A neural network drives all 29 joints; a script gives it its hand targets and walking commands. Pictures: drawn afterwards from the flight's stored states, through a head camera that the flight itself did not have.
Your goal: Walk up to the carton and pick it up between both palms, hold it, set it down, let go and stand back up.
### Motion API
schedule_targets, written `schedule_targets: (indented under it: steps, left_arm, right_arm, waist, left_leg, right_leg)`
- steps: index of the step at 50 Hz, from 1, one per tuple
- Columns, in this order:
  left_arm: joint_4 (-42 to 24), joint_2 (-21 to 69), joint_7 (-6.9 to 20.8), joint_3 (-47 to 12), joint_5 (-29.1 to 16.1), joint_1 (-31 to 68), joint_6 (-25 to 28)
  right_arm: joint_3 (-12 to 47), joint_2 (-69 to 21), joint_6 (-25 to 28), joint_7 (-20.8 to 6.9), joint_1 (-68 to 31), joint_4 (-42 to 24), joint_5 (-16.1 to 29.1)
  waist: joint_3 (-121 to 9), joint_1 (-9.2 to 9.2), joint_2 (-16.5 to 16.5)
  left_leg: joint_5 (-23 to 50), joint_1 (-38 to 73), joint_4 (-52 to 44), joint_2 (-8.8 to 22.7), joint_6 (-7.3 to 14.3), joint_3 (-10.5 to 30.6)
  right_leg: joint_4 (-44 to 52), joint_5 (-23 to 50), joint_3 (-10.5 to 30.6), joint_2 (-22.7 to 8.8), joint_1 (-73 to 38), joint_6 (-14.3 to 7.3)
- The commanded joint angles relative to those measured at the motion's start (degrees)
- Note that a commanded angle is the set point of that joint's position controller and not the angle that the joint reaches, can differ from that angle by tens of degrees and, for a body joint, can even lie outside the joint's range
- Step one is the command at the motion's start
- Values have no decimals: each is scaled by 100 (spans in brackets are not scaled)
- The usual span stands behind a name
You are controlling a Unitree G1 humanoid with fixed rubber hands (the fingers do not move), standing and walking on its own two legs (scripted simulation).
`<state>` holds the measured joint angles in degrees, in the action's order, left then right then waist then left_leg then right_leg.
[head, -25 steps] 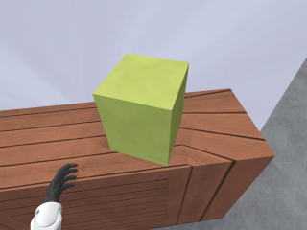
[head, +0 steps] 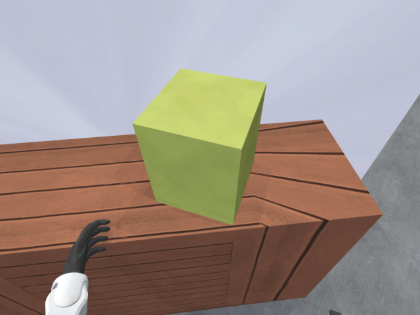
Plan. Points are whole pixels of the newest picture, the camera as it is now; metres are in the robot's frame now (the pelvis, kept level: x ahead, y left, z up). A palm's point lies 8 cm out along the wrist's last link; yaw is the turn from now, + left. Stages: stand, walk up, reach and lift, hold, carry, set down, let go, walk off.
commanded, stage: stand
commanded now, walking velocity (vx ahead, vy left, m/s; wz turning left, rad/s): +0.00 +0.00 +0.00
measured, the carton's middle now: (206, 146) +0.45 +0.02 +0.06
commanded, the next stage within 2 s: none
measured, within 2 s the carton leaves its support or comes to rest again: neither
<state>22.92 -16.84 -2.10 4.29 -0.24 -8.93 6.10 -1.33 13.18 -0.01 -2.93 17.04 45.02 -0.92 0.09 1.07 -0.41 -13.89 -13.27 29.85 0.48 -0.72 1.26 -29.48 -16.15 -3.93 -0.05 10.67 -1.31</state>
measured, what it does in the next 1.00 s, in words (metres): stands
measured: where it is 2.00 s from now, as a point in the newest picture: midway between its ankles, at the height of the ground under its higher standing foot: outside the picture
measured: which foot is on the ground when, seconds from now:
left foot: down 0.00-1.00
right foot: down 0.00-1.00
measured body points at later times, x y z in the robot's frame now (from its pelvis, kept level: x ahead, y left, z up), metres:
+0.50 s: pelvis +0.00 +0.00 +0.00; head -0.02 +0.00 +0.45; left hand +0.23 +0.26 +0.00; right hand +0.09 -0.24 -0.12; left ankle +0.03 +0.13 -0.74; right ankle +0.00 -0.10 -0.74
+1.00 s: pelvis +0.00 +0.01 +0.00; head -0.02 +0.00 +0.45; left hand +0.22 +0.26 +0.00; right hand +0.10 -0.24 -0.12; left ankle +0.03 +0.13 -0.74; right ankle +0.00 -0.10 -0.74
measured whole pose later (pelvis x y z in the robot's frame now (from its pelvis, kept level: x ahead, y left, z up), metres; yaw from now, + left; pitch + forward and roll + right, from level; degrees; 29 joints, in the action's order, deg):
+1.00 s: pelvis +0.00 +0.01 +0.00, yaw +3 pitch -3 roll -1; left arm 22.0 -16.8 -1.7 1.1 -0.4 -8.6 5.7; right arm -1.2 13.5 -0.4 -3.0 16.3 43.4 -0.7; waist 0.7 1.6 -0.8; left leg -13.7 -14.7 31.5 -1.4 -0.1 4.2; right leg -30.5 -16.9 -6.6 -1.8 10.5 -0.5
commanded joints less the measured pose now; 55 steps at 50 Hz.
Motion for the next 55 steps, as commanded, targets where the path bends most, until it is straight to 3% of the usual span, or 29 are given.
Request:
schedule_targets:
  steps: [1,5,6,8,11,14,19,22,30,33,35,37,41,45,48,51,55]
  left_arm:
    - [191,-668,97,29,86,-542,-364]
    - [195,-668,95,26,85,-530,-369]
    - [199,-692,100,-29,80,-593,-367]
    - [204,-731,102,-27,84,-564,-374]
    - [162,-754,90,-59,70,-525,-372]
    - [211,-748,95,-73,73,-582,-404]
    - [187,-789,88,-80,71,-514,-379]
    - [207,-768,92,-101,78,-560,-386]
    - [192,-829,88,-100,85,-482,-407]
    - [185,-785,88,-133,74,-551,-392]
    - [166,-813,80,-137,78,-510,-385]
    - [174,-856,75,-139,73,-557,-385]
    - [168,-835,77,-143,75,-580,-386]
    - [129,-844,84,-135,98,-524,-412]
    - [134,-789,81,-154,64,-531,-426]
    - [141,-826,81,-153,81,-580,-425]
    - [128,-879,72,-143,77,-555,-434]
  right_arm:
    - [-264,859,195,44,-197,-655,11]
    - [-260,857,193,45,-200,-667,13]
    - [-283,877,219,50,-253,-690,-7]
    - [-278,840,233,46,-299,-682,-6]
    - [-275,832,220,42,-244,-665,-7]
    - [-272,843,209,33,-228,-682,-2]
    - [-263,838,212,33,-272,-697,33]
    - [-264,872,214,41,-262,-728,21]
    - [-279,883,186,36,-209,-748,36]
    - [-266,883,175,37,-271,-789,9]
    - [-259,854,179,37,-238,-782,19]
    - [-255,876,179,40,-278,-778,22]
    - [-267,912,185,39,-282,-805,9]
    - [-278,899,174,43,-289,-824,35]
    - [-264,923,159,42,-315,-838,36]
    - [-269,892,155,43,-393,-902,32]
    - [-251,910,144,39,-357,-937,26]
  waist:
    - [265,-135,459]
    - [269,-136,460]
    - [60,-159,285]
    - [100,-168,233]
    - [178,-121,495]
    - [256,-144,330]
    - [224,-120,492]
    - [315,-131,341]
    - [254,-115,528]
    - [472,-140,361]
    - [321,-124,470]
    - [199,-149,280]
    - [64,-138,511]
    - [125,-117,344]
    - [240,-150,494]
    - [287,-177,317]
    - [258,-144,432]
  left_leg:
    - [596,-431,-557,503,237,613]
    - [600,-445,-550,494,235,633]
    - [785,-378,-534,474,253,617]
    - [891,-336,-477,467,280,617]
    - [789,-377,-440,443,247,624]
    - [658,-420,-510,438,245,635]
    - [672,-419,-507,428,265,694]
    - [751,-512,-498,444,279,718]
    - [648,-522,-491,401,277,757]
    - [589,-624,-480,366,274,760]
    - [617,-559,-483,363,257,813]
    - [686,-557,-462,352,269,795]
    - [1048,-370,-297,391,299,801]
    - [813,-534,-387,359,286,827]
    - [760,-631,-419,357,293,935]
    - [757,-668,-404,339,298,900]
    - [846,-559,-354,304,299,928]
  right_leg:
    - [688,612,724,-674,-44,-98]
    - [693,578,709,-684,-53,-100]
    - [652,734,677,-719,-132,-99]
    - [633,777,635,-716,-109,-95]
    - [689,675,617,-733,1,-90]
    - [688,512,619,-760,24,-98]
    - [709,437,600,-742,21,-99]
    - [687,534,602,-759,-53,-98]
    - [695,298,509,-765,-41,-101]
    - [728,222,557,-793,37,-106]
    - [723,242,518,-807,-13,-110]
    - [652,279,495,-809,-61,-90]
    - [650,617,449,-819,-84,-100]
    - [646,316,411,-809,-145,-107]
    - [625,234,388,-798,-165,-100]
    - [650,225,425,-846,-168,-115]
    - [631,252,361,-856,-74,-101]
